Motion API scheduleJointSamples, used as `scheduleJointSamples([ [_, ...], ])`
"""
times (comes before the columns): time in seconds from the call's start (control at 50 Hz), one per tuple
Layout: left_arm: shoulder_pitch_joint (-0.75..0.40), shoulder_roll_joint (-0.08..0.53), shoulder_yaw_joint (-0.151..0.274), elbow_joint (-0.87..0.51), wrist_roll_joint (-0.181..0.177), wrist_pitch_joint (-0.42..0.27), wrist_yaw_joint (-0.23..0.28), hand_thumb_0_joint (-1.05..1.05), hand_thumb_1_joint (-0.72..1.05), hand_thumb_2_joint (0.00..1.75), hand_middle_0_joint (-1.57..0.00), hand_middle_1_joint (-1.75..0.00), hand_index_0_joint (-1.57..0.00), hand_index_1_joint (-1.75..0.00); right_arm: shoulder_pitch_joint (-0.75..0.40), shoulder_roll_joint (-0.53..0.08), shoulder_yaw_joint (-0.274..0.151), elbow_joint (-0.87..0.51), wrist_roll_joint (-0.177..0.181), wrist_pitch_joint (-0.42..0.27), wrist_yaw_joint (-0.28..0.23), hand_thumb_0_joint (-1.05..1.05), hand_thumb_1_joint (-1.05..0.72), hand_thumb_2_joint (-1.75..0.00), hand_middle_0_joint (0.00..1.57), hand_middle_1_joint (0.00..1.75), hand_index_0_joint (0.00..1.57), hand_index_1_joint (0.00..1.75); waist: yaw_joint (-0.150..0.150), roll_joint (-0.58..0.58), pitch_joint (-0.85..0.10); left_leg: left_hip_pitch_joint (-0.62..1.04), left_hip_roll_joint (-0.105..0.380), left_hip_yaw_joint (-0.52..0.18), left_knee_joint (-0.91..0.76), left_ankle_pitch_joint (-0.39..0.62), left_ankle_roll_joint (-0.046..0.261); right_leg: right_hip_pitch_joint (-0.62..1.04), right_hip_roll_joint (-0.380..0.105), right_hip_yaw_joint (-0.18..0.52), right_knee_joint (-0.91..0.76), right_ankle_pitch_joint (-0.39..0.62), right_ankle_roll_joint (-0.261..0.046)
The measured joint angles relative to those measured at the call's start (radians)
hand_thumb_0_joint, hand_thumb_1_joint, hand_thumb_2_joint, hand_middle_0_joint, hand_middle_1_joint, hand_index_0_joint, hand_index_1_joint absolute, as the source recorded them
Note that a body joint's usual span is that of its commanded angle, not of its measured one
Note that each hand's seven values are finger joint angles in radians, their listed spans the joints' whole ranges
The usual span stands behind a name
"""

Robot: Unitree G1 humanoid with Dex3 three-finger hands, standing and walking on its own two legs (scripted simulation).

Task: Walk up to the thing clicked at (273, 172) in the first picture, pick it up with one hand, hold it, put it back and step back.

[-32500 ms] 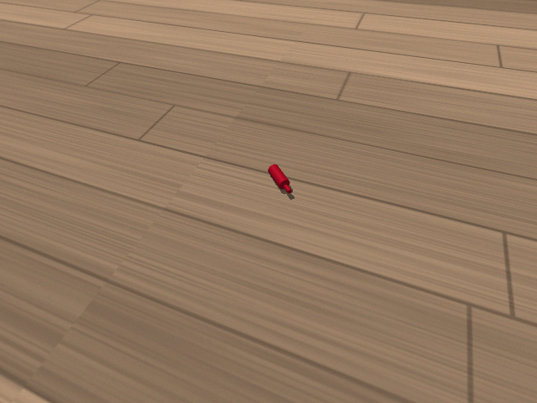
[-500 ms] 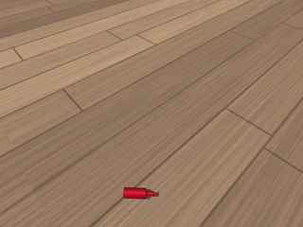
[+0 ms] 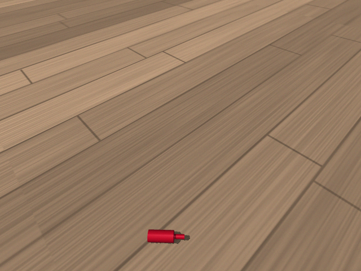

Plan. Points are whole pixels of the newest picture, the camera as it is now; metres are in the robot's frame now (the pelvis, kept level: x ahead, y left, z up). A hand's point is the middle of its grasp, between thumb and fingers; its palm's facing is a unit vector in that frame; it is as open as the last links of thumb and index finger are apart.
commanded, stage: stand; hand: left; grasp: from above
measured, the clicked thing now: (166, 236) +0.47 +0.13 -0.75
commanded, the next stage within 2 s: step back in 1.56 s
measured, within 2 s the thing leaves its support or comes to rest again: neither
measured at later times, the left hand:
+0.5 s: hand out of the picture +0.08 +0.23 -0.15, palm faces +0.01 -0.94 -0.34, open 7.4 cm
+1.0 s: hand out of the picture +0.10 +0.23 -0.15, palm faces +0.00 -0.94 -0.34, open 7.4 cm
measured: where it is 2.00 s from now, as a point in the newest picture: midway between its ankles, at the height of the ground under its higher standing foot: outside the picture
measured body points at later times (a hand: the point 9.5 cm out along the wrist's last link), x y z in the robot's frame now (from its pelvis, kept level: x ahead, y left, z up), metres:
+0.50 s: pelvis +0.01 -0.01 +0.00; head +0.02 -0.02 +0.45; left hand +0.08 +0.28 -0.13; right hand +0.08 -0.30 -0.14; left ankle +0.02 +0.14 -0.74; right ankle +0.01 -0.14 -0.74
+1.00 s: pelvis +0.02 -0.01 +0.00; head +0.03 -0.02 +0.45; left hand +0.10 +0.28 -0.13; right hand +0.09 -0.31 -0.14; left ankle +0.02 +0.14 -0.74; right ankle +0.01 -0.14 -0.74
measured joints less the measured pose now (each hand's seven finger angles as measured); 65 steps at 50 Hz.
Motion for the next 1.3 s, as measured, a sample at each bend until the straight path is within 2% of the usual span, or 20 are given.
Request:
scheduleJointSamples([
  [0.52, -0.068, 0.008, -0.002, 0.020, -0.014, -0.006, -0.012, 0.00, 0.90, 0.90, -0.20, -0.30, -0.20, -0.30, -0.045, -0.020, 0.026, 0.021, 0.006, -0.009, 0.000, 0.01, -0.90, -0.90, 0.21, 0.30, 0.20, 0.30, -0.007, 0.002, 0.003, 0.028, 0.017, 0.007, -0.057, 0.010, -0.015, 0.014, 0.016, 0.004, -0.036, 0.003, -0.014],
  [1.3, -0.074, 0.032, -0.011, 0.009, -0.017, -0.010, -0.022, 0.01, 0.90, 0.90, -0.20, -0.30, -0.20, -0.30, -0.058, -0.034, 0.029, 0.033, 0.008, -0.010, 0.010, 0.01, -0.90, -0.90, 0.21, 0.30, 0.20, 0.30, -0.013, -0.004, -0.007, 0.037, 0.028, 0.013, -0.087, 0.020, -0.025, 0.009, 0.026, 0.009, -0.045, 0.004, -0.024],
])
